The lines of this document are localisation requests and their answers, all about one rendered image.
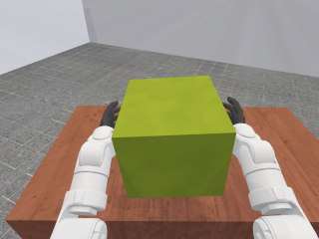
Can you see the robot right forearm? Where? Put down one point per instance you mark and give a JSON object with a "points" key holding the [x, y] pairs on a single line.
{"points": [[268, 191]]}

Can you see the robot left hand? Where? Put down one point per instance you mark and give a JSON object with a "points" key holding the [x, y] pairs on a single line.
{"points": [[108, 116]]}

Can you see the robot left forearm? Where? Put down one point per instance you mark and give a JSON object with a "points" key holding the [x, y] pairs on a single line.
{"points": [[87, 194]]}

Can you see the right robot upper arm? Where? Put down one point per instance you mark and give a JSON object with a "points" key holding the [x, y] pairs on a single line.
{"points": [[291, 226]]}

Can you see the left robot upper arm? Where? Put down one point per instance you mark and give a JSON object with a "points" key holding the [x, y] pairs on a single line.
{"points": [[81, 228]]}

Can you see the carton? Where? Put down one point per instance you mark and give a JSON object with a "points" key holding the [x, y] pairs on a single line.
{"points": [[173, 138]]}

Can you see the robot right hand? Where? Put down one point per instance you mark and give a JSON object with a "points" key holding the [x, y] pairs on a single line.
{"points": [[236, 113]]}

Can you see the pedestal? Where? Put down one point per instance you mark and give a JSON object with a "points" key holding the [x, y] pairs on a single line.
{"points": [[227, 216]]}

